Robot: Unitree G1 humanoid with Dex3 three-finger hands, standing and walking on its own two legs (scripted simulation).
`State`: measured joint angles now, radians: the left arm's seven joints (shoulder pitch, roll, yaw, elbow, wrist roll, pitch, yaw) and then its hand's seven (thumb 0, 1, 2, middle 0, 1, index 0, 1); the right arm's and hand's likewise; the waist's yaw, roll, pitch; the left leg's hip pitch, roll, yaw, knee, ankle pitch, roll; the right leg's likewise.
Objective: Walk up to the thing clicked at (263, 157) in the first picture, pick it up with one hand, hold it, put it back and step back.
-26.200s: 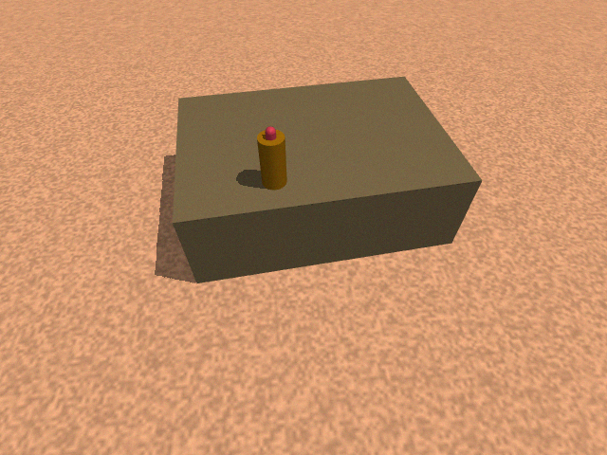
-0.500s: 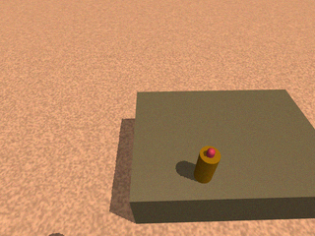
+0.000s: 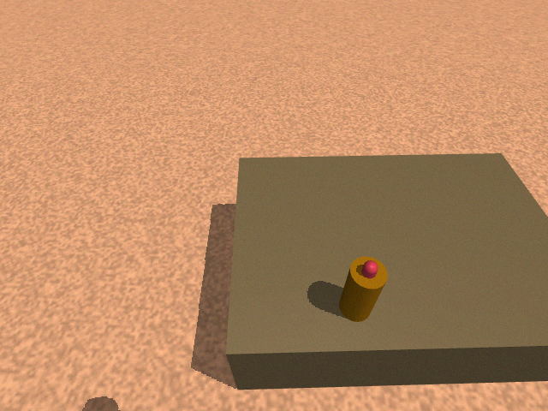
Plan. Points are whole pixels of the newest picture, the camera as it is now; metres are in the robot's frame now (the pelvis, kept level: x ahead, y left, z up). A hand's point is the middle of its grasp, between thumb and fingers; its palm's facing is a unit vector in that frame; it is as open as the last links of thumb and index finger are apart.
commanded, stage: stand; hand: right
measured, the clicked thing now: (362, 287) +0.47 -0.21 -0.31
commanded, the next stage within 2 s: step back in 1.74 s
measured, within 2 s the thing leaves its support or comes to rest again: neither
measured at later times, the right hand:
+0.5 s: hand out of the picture +0.06 -0.25 -0.16, palm faces -0.03 +0.94 -0.34, open 7.4 cm
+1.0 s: hand out of the picture +0.06 -0.26 -0.16, palm faces -0.03 +0.94 -0.34, open 7.4 cm
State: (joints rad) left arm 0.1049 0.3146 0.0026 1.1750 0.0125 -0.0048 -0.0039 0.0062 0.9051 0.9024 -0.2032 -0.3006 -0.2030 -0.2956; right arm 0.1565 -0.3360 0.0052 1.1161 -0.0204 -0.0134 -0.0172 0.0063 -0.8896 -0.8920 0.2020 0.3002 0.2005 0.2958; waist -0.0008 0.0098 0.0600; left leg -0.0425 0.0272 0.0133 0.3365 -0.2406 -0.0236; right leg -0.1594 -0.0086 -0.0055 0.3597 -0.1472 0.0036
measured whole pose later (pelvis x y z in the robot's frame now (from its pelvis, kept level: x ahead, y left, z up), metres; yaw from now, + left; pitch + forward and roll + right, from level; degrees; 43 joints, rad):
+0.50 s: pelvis +0.01 +0.00 +0.00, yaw +0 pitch -3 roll +0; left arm 0.09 0.33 0.01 1.17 0.01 -0.01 0.00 0.01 0.90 0.90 -0.20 -0.30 -0.20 -0.30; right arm 0.14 -0.35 0.00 1.12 -0.02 -0.01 -0.01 0.01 -0.90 -0.89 0.20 0.30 0.20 0.30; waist 0.00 0.01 0.06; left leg -0.02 0.03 0.01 0.31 -0.23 -0.03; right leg -0.14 -0.01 -0.01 0.34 -0.14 0.00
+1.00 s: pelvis +0.00 +0.00 +0.00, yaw +0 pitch -3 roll +0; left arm 0.11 0.34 0.00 1.16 0.01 -0.01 -0.01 0.01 0.90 0.90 -0.20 -0.30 -0.20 -0.30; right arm 0.15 -0.35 0.00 1.12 -0.02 -0.01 -0.01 0.01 -0.90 -0.89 0.20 0.30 0.20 0.30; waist 0.00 0.01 0.06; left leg -0.03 0.03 0.01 0.30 -0.22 -0.03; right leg -0.15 -0.01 -0.01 0.34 -0.13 0.00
